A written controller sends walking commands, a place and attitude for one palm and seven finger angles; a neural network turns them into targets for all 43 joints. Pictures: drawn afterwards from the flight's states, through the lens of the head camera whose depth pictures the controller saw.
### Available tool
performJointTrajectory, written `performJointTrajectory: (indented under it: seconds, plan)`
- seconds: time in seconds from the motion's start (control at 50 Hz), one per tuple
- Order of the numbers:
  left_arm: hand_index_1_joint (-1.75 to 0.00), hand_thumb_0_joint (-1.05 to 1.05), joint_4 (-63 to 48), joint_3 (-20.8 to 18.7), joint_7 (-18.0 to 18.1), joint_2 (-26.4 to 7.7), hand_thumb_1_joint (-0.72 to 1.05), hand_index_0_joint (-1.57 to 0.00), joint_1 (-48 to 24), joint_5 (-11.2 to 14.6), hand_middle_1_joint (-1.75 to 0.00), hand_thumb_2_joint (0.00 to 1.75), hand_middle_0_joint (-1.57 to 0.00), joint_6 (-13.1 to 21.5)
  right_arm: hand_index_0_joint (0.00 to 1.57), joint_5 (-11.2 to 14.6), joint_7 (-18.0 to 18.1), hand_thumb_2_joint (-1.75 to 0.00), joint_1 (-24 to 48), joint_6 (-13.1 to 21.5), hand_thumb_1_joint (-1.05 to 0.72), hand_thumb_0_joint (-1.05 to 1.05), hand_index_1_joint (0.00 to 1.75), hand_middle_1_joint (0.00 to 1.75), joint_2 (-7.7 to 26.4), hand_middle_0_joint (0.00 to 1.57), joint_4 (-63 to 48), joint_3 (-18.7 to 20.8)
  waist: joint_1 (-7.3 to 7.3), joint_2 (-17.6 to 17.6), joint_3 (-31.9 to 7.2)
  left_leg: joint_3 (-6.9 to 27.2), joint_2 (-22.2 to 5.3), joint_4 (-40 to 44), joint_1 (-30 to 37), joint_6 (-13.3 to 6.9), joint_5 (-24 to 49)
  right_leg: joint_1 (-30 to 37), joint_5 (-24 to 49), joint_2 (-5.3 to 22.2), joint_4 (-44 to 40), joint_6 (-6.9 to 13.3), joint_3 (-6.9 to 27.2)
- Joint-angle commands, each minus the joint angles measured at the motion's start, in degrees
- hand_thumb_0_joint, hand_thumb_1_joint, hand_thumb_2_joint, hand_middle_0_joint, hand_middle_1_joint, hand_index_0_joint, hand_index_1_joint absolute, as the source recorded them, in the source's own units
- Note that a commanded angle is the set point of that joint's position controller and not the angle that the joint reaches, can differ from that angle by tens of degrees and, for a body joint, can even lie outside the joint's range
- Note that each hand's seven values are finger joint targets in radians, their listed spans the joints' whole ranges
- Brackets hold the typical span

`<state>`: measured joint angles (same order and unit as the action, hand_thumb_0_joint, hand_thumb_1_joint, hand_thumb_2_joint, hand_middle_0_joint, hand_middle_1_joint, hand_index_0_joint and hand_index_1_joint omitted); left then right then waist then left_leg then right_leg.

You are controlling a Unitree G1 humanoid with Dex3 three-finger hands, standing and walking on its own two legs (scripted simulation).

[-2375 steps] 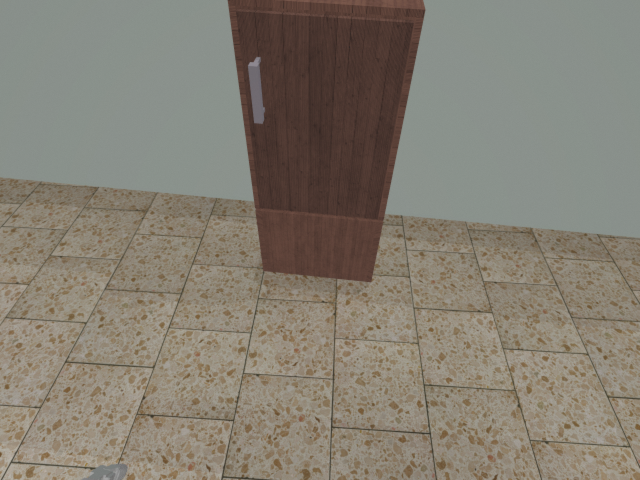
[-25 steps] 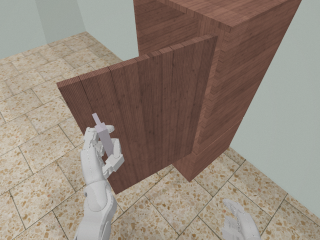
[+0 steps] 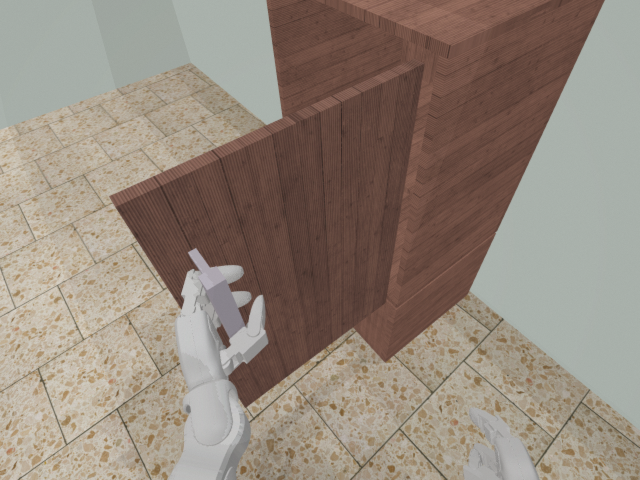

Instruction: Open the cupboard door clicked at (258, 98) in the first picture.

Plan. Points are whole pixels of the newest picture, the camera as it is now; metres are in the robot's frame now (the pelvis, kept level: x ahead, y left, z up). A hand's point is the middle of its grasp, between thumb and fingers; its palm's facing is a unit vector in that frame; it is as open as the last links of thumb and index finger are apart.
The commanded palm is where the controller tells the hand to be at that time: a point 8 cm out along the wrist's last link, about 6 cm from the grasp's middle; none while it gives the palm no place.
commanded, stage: open thumb and fingers to let go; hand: left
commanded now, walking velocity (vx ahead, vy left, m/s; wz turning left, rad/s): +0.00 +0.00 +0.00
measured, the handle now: (219, 300) +0.32 +0.14 +0.07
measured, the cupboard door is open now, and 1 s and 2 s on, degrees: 90 89 90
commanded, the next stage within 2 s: slide the hand sideways off the handle in 0.58 s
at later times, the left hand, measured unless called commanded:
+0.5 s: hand (247, 326) +0.28 +0.10 +0.07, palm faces +0.32 -0.95 +0.00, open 14.8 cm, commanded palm +0.24 +0.15 +0.06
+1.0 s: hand (228, 350) +0.25 +0.12 +0.07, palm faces -0.15 -0.99 +0.03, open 16.1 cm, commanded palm +0.23 +0.16 +0.06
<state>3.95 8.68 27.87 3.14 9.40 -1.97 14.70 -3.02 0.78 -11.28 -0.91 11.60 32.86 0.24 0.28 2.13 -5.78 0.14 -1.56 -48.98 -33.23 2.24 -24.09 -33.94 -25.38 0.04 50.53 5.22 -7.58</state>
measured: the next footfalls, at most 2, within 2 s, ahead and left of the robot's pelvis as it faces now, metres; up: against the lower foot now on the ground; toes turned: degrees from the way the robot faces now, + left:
none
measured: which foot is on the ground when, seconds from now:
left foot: down 0.00-1.00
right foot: down 0.00-1.00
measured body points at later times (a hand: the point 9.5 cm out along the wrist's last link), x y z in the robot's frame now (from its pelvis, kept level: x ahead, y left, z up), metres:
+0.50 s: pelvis -0.01 +0.03 +0.00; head +0.02 +0.02 +0.45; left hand +0.26 +0.15 +0.07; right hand +0.16 -0.19 -0.10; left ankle +0.00 +0.15 -0.69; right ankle +0.01 -0.05 -0.69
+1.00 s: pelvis -0.02 +0.06 +0.00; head +0.01 +0.04 +0.45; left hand +0.25 +0.17 +0.07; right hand +0.15 -0.17 -0.09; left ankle +0.00 +0.15 -0.69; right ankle +0.01 -0.05 -0.69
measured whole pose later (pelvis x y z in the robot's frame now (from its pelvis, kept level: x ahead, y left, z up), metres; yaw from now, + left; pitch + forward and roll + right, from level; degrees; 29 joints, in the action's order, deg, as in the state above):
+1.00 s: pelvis -0.02 +0.06 +0.00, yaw -1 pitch +6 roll -1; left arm 4.0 10.3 0.1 -4.0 7.4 6.5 13.3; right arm 1.0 1.3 -14.4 3.0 13.0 28.9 -2.2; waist 0.0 2.6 -4.7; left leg -2.1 0.2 -51.2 -33.5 -1.9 -24.3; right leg -33.4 -23.1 1.7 50.1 1.2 -5.2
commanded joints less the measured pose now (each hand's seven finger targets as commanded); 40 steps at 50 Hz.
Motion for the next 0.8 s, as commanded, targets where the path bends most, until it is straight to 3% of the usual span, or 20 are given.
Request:
performJointTrajectory:
  seconds: [0.0, 0.08, 0.14, 0.18, 0.24, 0.3, 0.4, 0.48, 0.52, 0.54, 0.66, 0.68, 0.7, 0.72, 0.74, 0.76, 0.78]
  plan:
    - [-1.25, 0.00, -12.47, 0.07, -0.99, 0.86, -0.01, -0.33, -7.74, 0.40, -1.25, 0.51, -0.33, 3.75, 0.20, 0.15, 0.39, -0.90, 4.05, 3.20, -0.90, 0.00, 0.30, 0.30, 4.07, 0.20, -9.17, 1.13, 0.40, -9.42, -12.32, 0.46, 2.76, 2.84, -0.03, -2.75, 9.38, 14.75, 22.76, 4.80, -12.87, -6.64, 13.19]
    - [-1.22, 0.00, -10.62, -0.16, -0.31, 0.39, -0.29, -0.32, -8.49, -0.95, -1.22, 0.39, -0.32, 3.79, 0.20, -0.01, 0.15, -0.90, 4.22, 3.10, -0.90, 0.00, 0.30, 0.30, 4.22, 0.20, -9.38, 1.09, 0.60, -10.55, -8.75, 0.50, 2.66, 3.05, 0.18, -3.00, 8.33, 11.46, 18.29, 4.26, -13.40, -6.24, 12.06]
    - [-1.20, 0.00, -10.82, 0.53, -0.24, 0.70, -0.50, -0.30, -10.99, -1.69, -1.20, 0.30, -0.30, 4.25, 0.20, -0.09, 0.11, -0.90, 4.65, 2.88, -0.90, 0.00, 0.30, 0.30, 4.11, 0.20, -9.42, 1.05, 0.63, -8.34, -8.64, 0.30, 2.70, 3.20, 0.72, -3.09, 7.59, 9.93, 14.43, 3.97, -13.30, -5.60, 11.63]
    - [-1.20, 0.00, -11.66, 1.17, 0.04, 1.06, -0.50, -0.30, -11.25, -2.16, -1.20, 0.30, -0.30, 4.46, 0.20, -0.04, -0.14, -0.90, 4.49, 3.00, -0.90, 0.00, 0.30, 0.30, 4.19, 0.20, -9.77, 1.17, 0.30, -6.74, -9.87, 0.28, 2.58, 3.31, 1.77, -3.15, 8.34, 9.47, 14.23, 3.28, -12.38, -4.96, 10.48]
    - [-1.05, 0.00, -11.53, 2.21, 0.58, 2.28, -0.50, -0.27, -10.87, -2.16, -1.05, 0.30, -0.27, 4.21, 0.20, -0.02, -0.38, -0.90, 4.58, 2.97, -0.90, 0.00, 0.30, 0.30, 4.11, 0.20, -10.07, 1.11, 0.18, -4.94, -10.86, 0.13, 2.50, 3.42, 2.55, -3.14, 8.83, 8.59, 14.30, 2.48, -10.93, -4.45, 8.74]
    - [-0.90, 0.00, -10.80, 2.57, 1.55, 2.63, -0.50, -0.25, -11.65, -2.47, -0.90, 0.30, -0.25, 3.70, 0.20, -0.13, -0.43, -0.90, 4.58, 2.94, -0.90, 0.00, 0.30, 0.30, 4.30, 0.20, -10.32, 0.99, 0.30, -6.40, -9.79, 0.50, 2.37, 3.86, 2.36, -3.22, 8.30, 7.34, 12.15, 1.78, -10.33, -4.08, 7.19]
    - [-0.65, 0.00, -10.32, 4.21, 3.26, 4.25, -0.50, -0.21, -14.96, -4.06, -0.65, 0.30, -0.21, 2.60, 0.20, -0.29, -0.49, -0.90, 4.90, 2.82, -0.90, 0.00, 0.30, 0.30, 4.32, 0.20, -10.44, 0.98, 0.62, -5.72, -10.43, 0.82, 2.06, 3.85, 2.95, -3.24, 8.34, 5.28, 10.79, 1.05, -8.86, -3.61, 5.68]
    - [-0.45, 0.00, -10.60, 4.09, 4.05, 4.30, -0.50, -0.18, -13.81, -4.86, -0.45, 0.30, -0.18, 1.58, 0.20, -0.35, -0.51, -0.90, 4.83, 2.45, -0.90, 0.00, 0.30, 0.30, 4.20, 0.20, -10.86, 0.99, -0.38, -5.22, -11.73, 0.92, 2.00, 4.26, 3.04, -3.05, 9.32, 6.37, 11.26, 0.63, -8.10, -3.11, 5.13]
    - [-0.35, 0.00, -10.63, 5.56, 4.38, 5.99, -0.50, -0.16, -15.61, -4.85, -0.35, 0.30, -0.16, 0.94, 0.20, -0.35, -0.68, -0.90, 5.05, 2.37, -0.90, 0.00, 0.30, 0.30, 4.10, 0.20, -10.85, 0.79, 0.05, -4.11, -11.11, 0.93, 1.94, 4.31, 3.39, -3.04, 9.17, 5.38, 10.87, 0.53, -7.86, -3.06, 4.68]
    - [-0.30, 0.00, -10.42, 5.34, 4.41, 6.11, -0.50, -0.15, -15.25, -4.47, -0.30, 0.30, -0.15, 0.69, 0.20, -0.24, -0.66, -0.90, 5.15, 2.42, -0.90, 0.00, 0.30, 0.30, 4.08, 0.20, -10.95, 0.78, 0.13, -5.16, -10.67, 0.93, 1.88, 4.22, 3.18, -3.06, 8.55, 5.17, 10.09, 0.46, -8.22, -3.17, 4.64]
    - [-0.30, 0.00, -8.57, 4.70, 5.21, 5.92, -0.50, -0.15, -19.91, -3.98, -0.30, 0.30, -0.15, -0.14, 0.20, -0.19, -0.29, -0.90, 6.17, 2.12, -0.90, 0.00, 0.30, 0.30, 4.23, 0.20, -10.17, 0.43, 0.62, -5.75, -9.46, 1.44, 1.95, 4.60, 2.60, -3.03, 5.41, 3.61, 5.34, 0.44, -9.04, -3.28, 4.74]
    - [-0.30, 0.00, -8.30, 14.90, -6.41, -0.32, -0.50, -0.15, -21.17, -9.53, -0.30, 0.30, -0.15, 2.60, 0.20, -0.18, -0.46, -0.90, 2.17, 2.48, -0.90, 0.00, 0.30, 0.30, 6.34, 0.20, -8.01, 0.19, 5.46, -7.91, -5.78, 1.35, 2.05, 3.55, 2.88, -3.95, 6.21, 0.90, 10.00, 0.94, -8.20, -3.56, 6.25]
    - [-0.30, 0.00, -11.02, 8.68, -12.75, -5.86, -0.50, -0.15, -22.59, -7.55, -0.30, 0.30, -0.15, 4.99, 0.20, 0.50, -0.02, -0.90, 1.69, 2.63, -0.90, 0.00, 0.30, 0.30, 6.23, 0.20, -9.32, 0.99, 3.00, -4.86, -10.41, 1.20, 2.14, 3.21, 3.06, -4.09, 6.92, 2.88, 11.70, 1.27, -7.39, -3.14, 6.58]
    - [-0.30, 0.00, -11.64, 7.72, -16.62, -8.07, -0.50, -0.15, -22.29, -6.63, -0.30, 0.30, -0.15, 6.29, 0.20, 0.65, 0.41, -0.90, 1.77, 2.48, -0.90, 0.00, 0.30, 0.30, 6.33, 0.20, -9.69, 0.78, 2.16, -3.63, -12.98, 1.10, 2.36, 3.13, 3.44, -4.23, 8.19, 5.05, 13.64, 1.37, -6.73, -2.85, 7.22]
    - [-0.30, 0.00, -11.89, 8.29, -20.03, -7.85, -0.50, -0.15, -21.24, -5.60, -0.30, 0.30, -0.15, 6.99, 0.20, 1.04, 0.65, -0.90, 2.28, 2.84, -0.90, 0.00, 0.30, 0.30, 6.05, 0.20, -10.31, 0.64, 1.94, -2.54, -13.24, 0.99, 2.41, 3.12, 3.80, -4.23, 8.19, 5.21, 13.87, 1.39, -6.87, -2.88, 7.35]
    - [-0.30, 0.00, -11.81, 9.27, -23.72, -6.90, -0.50, -0.15, -20.92, -3.61, -0.30, 0.30, -0.15, 7.40, 0.20, 1.53, 0.78, -0.90, 2.04, 3.58, -0.90, 0.00, 0.30, 0.30, 6.07, 0.20, -10.72, 0.47, 2.55, -3.24, -12.74, 1.12, 2.40, 3.28, 3.90, -4.23, 7.48, 5.12, 13.16, 1.35, -7.28, -3.05, 7.26]
    - [-0.30, 0.00, -12.33, 10.93, -27.90, -5.62, -0.50, -0.15, -20.76, -1.01, -0.30, 0.30, -0.15, 7.05, 0.20, 2.41, 0.87, -0.90, 2.26, 4.21, -0.90, 0.00, 0.30, 0.30, 6.39, 0.20, -11.39, 0.30, 2.80, -1.42, -12.18, 1.18, 2.34, 3.79, 4.96, -4.15, 7.00, 5.01, 12.42, 1.11, -7.83, -2.83, 7.26]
